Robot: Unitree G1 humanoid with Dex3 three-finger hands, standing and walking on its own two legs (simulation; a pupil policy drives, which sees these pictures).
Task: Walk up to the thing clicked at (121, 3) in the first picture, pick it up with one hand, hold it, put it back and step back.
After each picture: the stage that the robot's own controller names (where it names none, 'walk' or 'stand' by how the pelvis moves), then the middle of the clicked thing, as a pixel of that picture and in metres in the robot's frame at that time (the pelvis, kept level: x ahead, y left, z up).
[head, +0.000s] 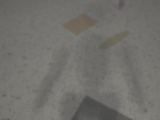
stand; (122, 1) +2.12 -0.62 -0.65
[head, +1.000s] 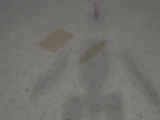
walk; (96, 10) +2.04 -0.15 -0.61
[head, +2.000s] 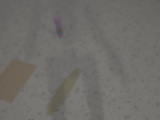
walk; (59, 27) +1.42 +0.26 -0.64
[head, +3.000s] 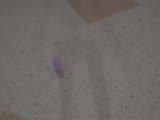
walk; (58, 68) +0.91 +0.31 -0.65
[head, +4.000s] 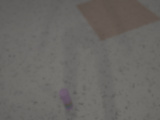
walk; (66, 100) +0.58 +0.22 -0.65
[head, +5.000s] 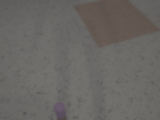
stand; (61, 114) +0.45 +0.17 -0.63
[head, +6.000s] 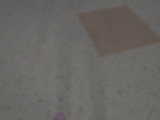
stand; out of the picture +0.42 +0.14 -0.65
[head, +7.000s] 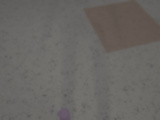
stand; (65, 119) +0.42 +0.13 -0.65
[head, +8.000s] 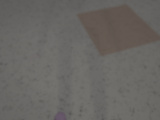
stand; out of the picture +0.43 +0.16 -0.66
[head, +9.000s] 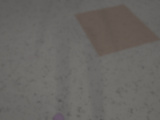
stand; out of the picture +0.42 +0.16 -0.66
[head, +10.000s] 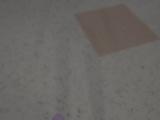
stand; out of the picture +0.41 +0.17 -0.66
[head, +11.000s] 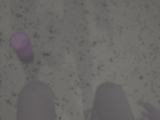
go down; (24, 50) +0.47 +0.23 -0.31
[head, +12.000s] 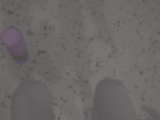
approach; (17, 48) +0.47 +0.25 -0.26
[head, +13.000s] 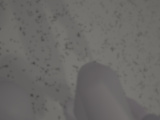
close in; out of the picture +0.44 +0.29 -0.16
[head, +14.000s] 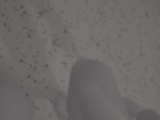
close; out of the picture +0.45 +0.30 -0.16
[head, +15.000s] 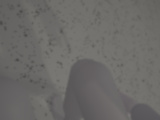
lift; out of the picture +0.41 +0.29 -0.16
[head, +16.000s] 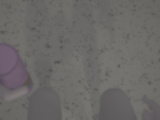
lift; (14, 76) +0.32 +0.21 +0.00
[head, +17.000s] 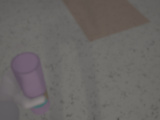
hold; (34, 88) +0.31 +0.16 +0.03
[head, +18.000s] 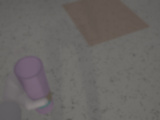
hold; (38, 89) +0.31 +0.15 +0.04
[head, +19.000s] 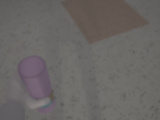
crouch; (40, 89) +0.31 +0.14 +0.03
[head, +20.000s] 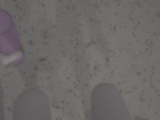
crouch; (8, 43) +0.44 +0.20 -0.05
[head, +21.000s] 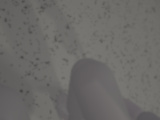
lower; out of the picture +0.42 +0.30 -0.16
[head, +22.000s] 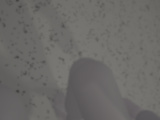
lower; out of the picture +0.43 +0.30 -0.16
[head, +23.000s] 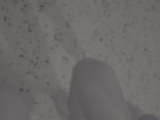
lower; out of the picture +0.42 +0.31 -0.16
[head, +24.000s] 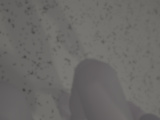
lower; out of the picture +0.41 +0.29 -0.16
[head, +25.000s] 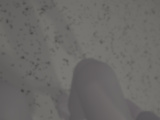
loosen; out of the picture +0.41 +0.28 -0.16
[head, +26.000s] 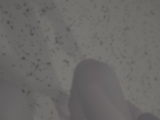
withdraw; out of the picture +0.41 +0.29 -0.16
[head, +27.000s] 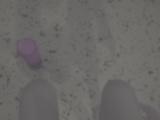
walk; (31, 56) +0.45 +0.23 -0.28
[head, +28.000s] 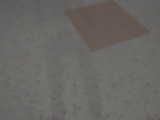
stand; out of the picture +0.38 +0.16 -0.59
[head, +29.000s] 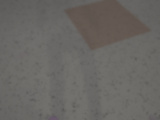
stand; out of the picture +0.38 +0.18 -0.60
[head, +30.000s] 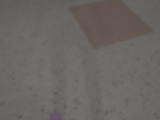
stand; out of the picture +0.40 +0.17 -0.62
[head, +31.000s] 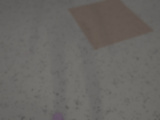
walk; out of the picture +0.40 +0.16 -0.65
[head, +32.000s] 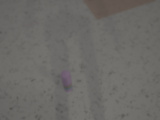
walk; (67, 82) +0.62 +0.13 -0.63
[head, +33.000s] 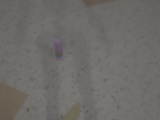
walk; (58, 50) +0.97 +0.17 -0.64
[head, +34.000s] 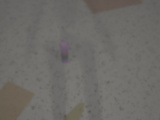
stand; (64, 52) +1.03 +0.15 -0.65
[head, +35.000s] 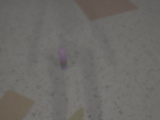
stand; (63, 59) +1.04 +0.18 -0.66
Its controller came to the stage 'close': yes
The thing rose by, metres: 0.68
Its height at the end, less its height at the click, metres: +0.00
